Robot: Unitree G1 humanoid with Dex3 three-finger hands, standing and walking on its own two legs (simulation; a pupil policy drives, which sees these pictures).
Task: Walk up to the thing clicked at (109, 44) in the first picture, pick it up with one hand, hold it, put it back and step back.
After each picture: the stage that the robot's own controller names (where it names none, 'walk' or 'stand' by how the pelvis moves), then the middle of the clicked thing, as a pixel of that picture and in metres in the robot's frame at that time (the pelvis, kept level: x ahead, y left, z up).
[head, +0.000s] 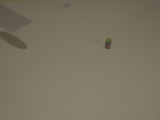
stand; (108, 43) +1.44 -0.32 -0.72
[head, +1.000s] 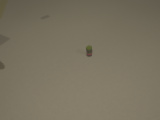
walk; (89, 51) +1.35 +0.04 -0.69
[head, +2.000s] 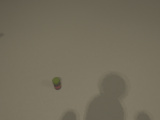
walk; (56, 83) +0.81 +0.29 -0.71
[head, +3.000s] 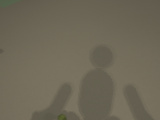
walk; out of the picture +0.47 +0.20 -0.71
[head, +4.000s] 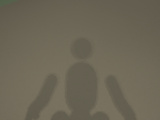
stand; out of the picture +0.32 +0.17 -0.71
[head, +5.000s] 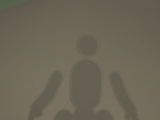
stand; out of the picture +0.30 +0.14 -0.72
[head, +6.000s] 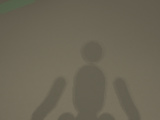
stand; out of the picture +0.34 +0.16 -0.73
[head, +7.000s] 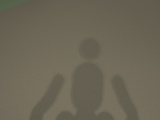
stand; out of the picture +0.32 +0.17 -0.73
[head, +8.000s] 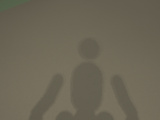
stand; out of the picture +0.32 +0.17 -0.73
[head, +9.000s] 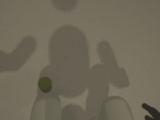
go down; (45, 85) +0.39 +0.15 -0.44
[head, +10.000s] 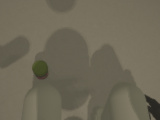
go down; (40, 70) +0.41 +0.16 -0.32
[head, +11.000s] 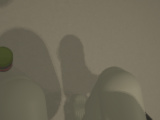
close in; (2, 60) +0.42 +0.19 -0.24
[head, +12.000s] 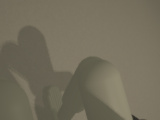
close; out of the picture +0.42 +0.21 -0.23
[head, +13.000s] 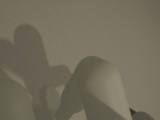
lift; out of the picture +0.41 +0.22 -0.23
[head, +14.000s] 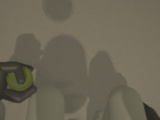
lift; (22, 84) +0.31 +0.20 -0.08
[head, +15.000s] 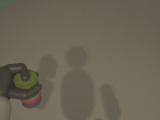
hold; (28, 89) +0.32 +0.18 +0.05
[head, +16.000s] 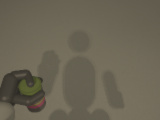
hold; (33, 95) +0.32 +0.17 -0.01
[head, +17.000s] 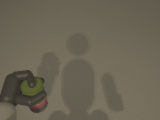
crouch; (35, 95) +0.32 +0.16 -0.01
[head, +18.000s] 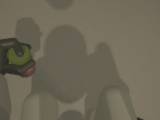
crouch; (22, 62) +0.41 +0.17 -0.11
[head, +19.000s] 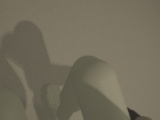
lower; out of the picture +0.45 +0.25 -0.23
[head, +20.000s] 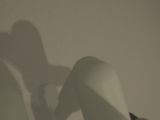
lower; out of the picture +0.44 +0.25 -0.23
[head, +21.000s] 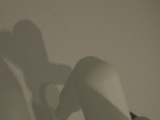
lower; out of the picture +0.44 +0.24 -0.24
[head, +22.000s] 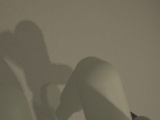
lower; out of the picture +0.43 +0.24 -0.24
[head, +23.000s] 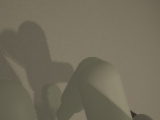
loosen; out of the picture +0.42 +0.23 -0.24
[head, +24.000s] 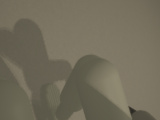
withdraw; out of the picture +0.41 +0.22 -0.23
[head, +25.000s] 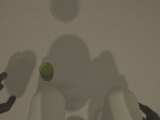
walk; (46, 72) +0.44 +0.16 -0.36
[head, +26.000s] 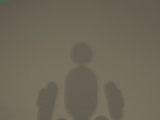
stand; out of the picture +0.35 +0.15 -0.66
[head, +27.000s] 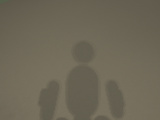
stand; out of the picture +0.35 +0.16 -0.67
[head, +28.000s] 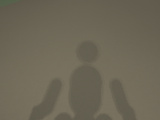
stand; out of the picture +0.36 +0.15 -0.70
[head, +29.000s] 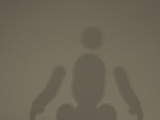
walk; out of the picture +0.38 +0.15 -0.71
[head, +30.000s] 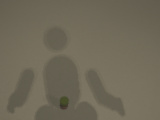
walk; (64, 103) +0.52 +0.06 -0.71
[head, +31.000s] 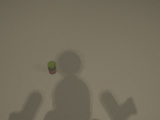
walk; (52, 67) +0.79 +0.25 -0.68
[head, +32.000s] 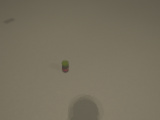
stand; (65, 66) +1.01 +0.17 -0.70
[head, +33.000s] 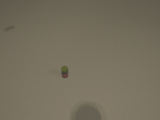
stand; (64, 72) +1.01 +0.16 -0.72
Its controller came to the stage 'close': yes
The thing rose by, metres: 0.72
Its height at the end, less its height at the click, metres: +0.00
